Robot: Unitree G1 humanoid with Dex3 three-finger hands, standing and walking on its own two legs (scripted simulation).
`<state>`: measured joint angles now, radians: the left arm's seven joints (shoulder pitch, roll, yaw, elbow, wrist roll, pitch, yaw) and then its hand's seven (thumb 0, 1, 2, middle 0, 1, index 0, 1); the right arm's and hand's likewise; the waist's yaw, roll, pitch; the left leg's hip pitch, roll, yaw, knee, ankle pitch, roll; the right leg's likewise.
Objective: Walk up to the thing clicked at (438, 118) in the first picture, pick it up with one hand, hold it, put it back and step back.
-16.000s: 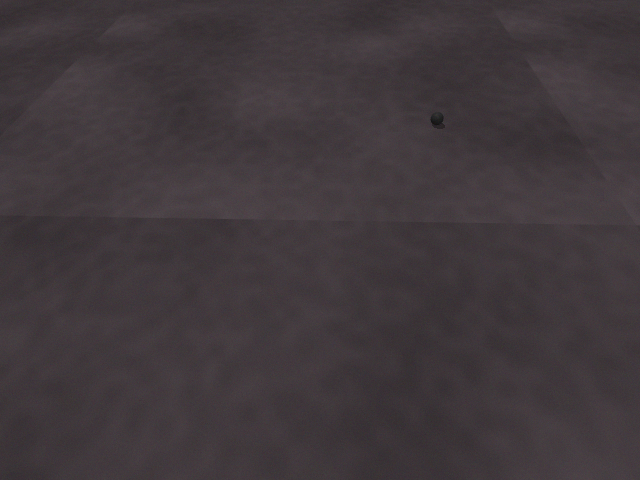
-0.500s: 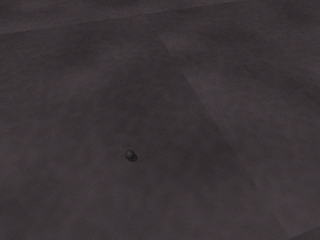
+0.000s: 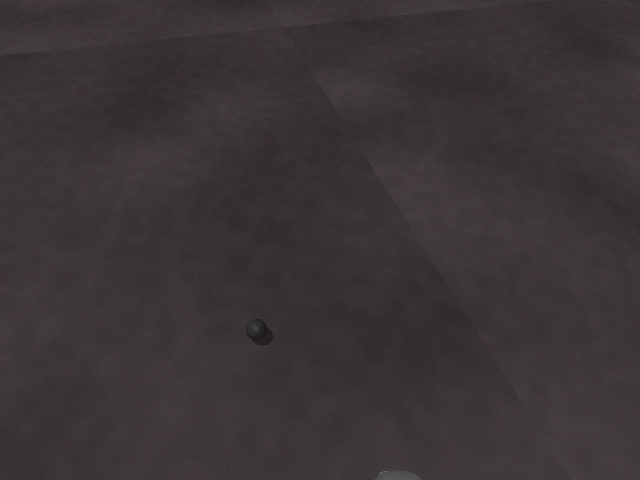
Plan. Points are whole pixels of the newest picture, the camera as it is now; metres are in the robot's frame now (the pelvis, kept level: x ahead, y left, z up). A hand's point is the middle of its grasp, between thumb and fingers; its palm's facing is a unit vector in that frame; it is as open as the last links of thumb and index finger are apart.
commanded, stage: walk up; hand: left
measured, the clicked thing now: (256, 329) +0.69 +0.23 -0.74
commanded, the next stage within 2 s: none
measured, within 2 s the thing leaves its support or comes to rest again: neither
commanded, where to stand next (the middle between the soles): +0.30 -0.01 m, yaw -1 degrees
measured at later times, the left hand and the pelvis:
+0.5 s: hand (162, 415) +0.23 +0.25 -0.13, palm faces -0.02 -0.93 -0.38, open 7.4 cm; pelvis +0.16 -0.01 -0.01, yaw +0 degrees
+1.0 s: hand (169, 372) +0.31 +0.27 -0.17, palm faces -0.05 -0.93 -0.38, open 7.4 cm; pelvis +0.25 +0.00 -0.02, yaw -1 degrees
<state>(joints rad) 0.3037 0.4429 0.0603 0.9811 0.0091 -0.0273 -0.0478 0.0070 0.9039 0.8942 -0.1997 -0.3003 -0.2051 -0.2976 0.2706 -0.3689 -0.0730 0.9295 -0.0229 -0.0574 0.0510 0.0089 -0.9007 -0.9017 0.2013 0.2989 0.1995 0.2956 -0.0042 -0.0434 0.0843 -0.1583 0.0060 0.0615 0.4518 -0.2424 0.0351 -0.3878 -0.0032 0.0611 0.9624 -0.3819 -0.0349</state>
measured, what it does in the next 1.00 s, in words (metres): walks ahead: right foot, then left foot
